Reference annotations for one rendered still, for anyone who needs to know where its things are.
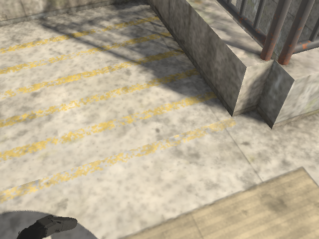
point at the left robot hand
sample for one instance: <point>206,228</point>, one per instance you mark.
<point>47,226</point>

